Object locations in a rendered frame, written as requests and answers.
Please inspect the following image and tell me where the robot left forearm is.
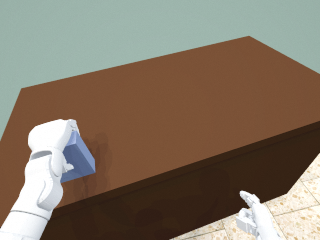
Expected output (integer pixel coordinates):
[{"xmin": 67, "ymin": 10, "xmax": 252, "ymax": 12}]
[{"xmin": 0, "ymin": 147, "xmax": 64, "ymax": 240}]

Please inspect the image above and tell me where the table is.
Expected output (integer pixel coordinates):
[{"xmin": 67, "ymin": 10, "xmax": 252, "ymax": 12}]
[{"xmin": 0, "ymin": 36, "xmax": 320, "ymax": 240}]

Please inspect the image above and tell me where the robot right forearm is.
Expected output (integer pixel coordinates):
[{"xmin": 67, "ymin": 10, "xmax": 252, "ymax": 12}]
[{"xmin": 255, "ymin": 226, "xmax": 283, "ymax": 240}]

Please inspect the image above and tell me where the left robot hand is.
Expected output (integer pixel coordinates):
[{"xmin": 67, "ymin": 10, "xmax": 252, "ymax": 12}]
[{"xmin": 28, "ymin": 119, "xmax": 80, "ymax": 174}]

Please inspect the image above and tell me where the sponge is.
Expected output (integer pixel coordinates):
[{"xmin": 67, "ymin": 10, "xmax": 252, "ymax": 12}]
[{"xmin": 31, "ymin": 130, "xmax": 96, "ymax": 183}]

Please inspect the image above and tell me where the right robot hand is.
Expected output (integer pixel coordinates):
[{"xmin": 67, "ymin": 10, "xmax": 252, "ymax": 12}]
[{"xmin": 236, "ymin": 191, "xmax": 274, "ymax": 236}]

